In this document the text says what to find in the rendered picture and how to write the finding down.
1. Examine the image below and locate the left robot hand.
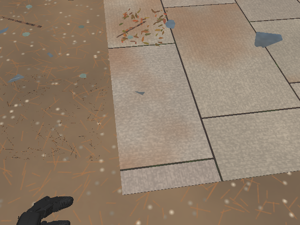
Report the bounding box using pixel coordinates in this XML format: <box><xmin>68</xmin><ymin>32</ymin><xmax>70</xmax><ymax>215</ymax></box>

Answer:
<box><xmin>16</xmin><ymin>196</ymin><xmax>74</xmax><ymax>225</ymax></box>

